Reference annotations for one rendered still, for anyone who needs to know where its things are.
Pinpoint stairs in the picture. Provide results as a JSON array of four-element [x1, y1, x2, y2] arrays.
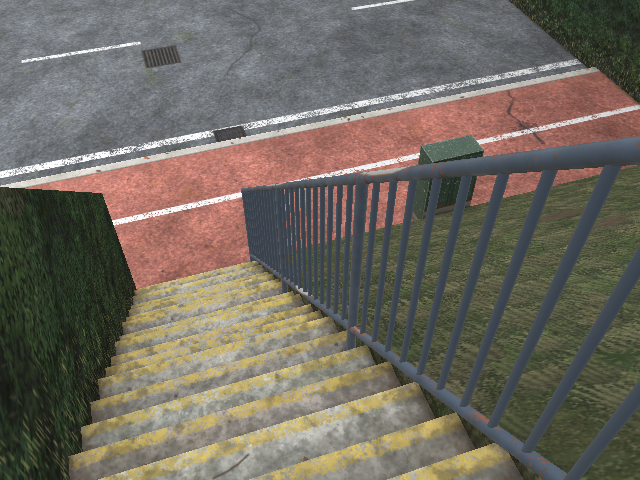
[[68, 261, 524, 480]]

